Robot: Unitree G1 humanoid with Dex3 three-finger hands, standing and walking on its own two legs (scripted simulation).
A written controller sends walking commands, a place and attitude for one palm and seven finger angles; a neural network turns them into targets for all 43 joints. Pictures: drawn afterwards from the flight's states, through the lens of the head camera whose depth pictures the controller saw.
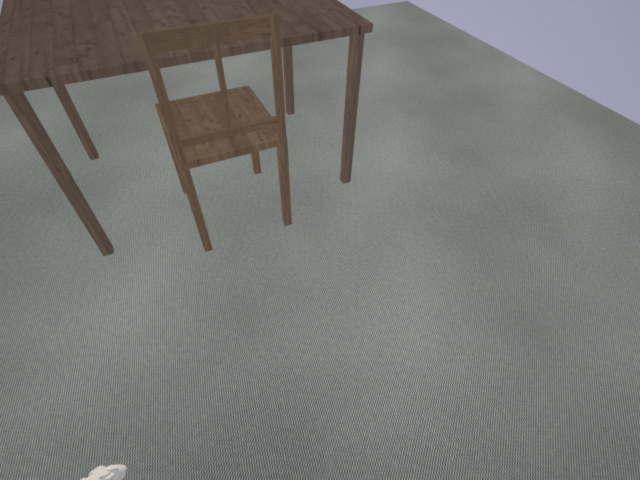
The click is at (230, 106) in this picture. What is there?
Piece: chair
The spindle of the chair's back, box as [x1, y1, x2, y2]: [212, 44, 232, 129]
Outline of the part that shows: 212,45 226,123 229,129 232,128 232,123 218,44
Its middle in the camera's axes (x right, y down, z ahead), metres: -0.30 -0.46 +1.18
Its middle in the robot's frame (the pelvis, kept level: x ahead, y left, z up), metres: +1.17 +0.36 -0.10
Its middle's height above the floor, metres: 0.67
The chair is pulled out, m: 0.00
